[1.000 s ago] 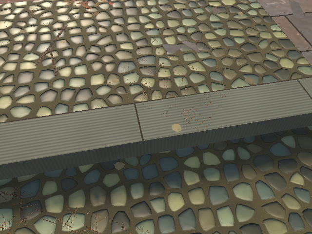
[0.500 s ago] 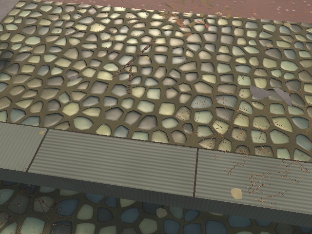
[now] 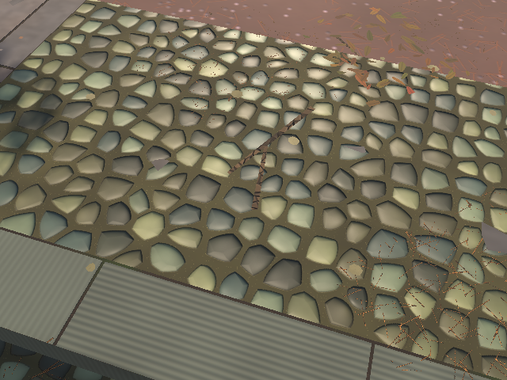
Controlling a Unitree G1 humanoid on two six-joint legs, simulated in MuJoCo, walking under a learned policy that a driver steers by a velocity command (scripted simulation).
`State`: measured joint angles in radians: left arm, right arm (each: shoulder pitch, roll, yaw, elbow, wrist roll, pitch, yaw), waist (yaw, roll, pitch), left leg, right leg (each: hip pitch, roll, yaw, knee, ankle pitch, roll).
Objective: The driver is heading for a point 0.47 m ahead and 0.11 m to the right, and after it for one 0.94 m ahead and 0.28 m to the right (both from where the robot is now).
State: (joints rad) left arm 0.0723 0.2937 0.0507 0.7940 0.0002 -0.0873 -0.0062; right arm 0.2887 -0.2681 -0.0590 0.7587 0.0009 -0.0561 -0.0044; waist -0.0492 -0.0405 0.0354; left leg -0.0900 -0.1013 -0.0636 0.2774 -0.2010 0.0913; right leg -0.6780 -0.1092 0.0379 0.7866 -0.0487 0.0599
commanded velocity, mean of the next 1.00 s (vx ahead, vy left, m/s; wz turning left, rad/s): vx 0.30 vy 0.00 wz -0.27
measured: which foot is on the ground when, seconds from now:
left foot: down 0.00-0.24, up 0.26-0.56, down 0.58-1.00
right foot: down 0.00-0.58, up 0.60-0.96, down 0.98-1.00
